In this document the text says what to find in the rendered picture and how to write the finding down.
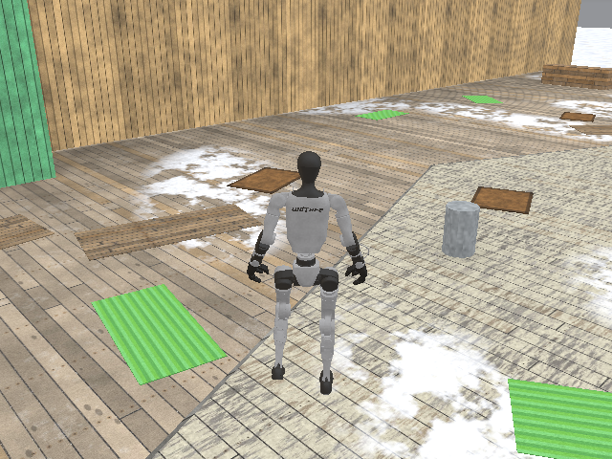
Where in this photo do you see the robot left forearm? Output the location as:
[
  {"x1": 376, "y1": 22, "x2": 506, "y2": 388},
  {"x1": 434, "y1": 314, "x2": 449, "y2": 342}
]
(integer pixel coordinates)
[{"x1": 250, "y1": 230, "x2": 270, "y2": 267}]

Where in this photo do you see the robot left upper arm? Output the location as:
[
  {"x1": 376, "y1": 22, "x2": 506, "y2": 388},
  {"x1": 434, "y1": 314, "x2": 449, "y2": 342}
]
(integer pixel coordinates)
[{"x1": 260, "y1": 192, "x2": 289, "y2": 246}]

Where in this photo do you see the robot right upper arm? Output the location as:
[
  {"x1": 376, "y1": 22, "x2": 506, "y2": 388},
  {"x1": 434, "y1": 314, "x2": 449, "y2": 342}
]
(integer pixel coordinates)
[{"x1": 328, "y1": 193, "x2": 356, "y2": 247}]

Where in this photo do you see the right robot hand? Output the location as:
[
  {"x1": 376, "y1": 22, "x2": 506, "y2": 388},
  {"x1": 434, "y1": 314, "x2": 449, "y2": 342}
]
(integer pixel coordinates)
[{"x1": 345, "y1": 264, "x2": 367, "y2": 285}]

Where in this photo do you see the humanoid robot head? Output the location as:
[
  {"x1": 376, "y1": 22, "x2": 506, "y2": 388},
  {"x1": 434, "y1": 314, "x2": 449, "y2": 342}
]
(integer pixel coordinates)
[{"x1": 292, "y1": 151, "x2": 324, "y2": 198}]

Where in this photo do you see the robot right forearm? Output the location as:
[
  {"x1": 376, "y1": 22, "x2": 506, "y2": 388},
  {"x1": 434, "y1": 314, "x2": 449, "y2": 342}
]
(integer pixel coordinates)
[{"x1": 346, "y1": 231, "x2": 365, "y2": 269}]

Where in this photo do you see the left robot hand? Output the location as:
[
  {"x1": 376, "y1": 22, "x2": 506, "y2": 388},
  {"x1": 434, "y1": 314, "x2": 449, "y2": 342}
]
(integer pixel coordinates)
[{"x1": 247, "y1": 262, "x2": 269, "y2": 283}]

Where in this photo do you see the robot left shin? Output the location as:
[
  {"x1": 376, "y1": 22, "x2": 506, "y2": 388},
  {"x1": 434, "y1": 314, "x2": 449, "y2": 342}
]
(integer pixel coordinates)
[{"x1": 273, "y1": 302, "x2": 288, "y2": 368}]

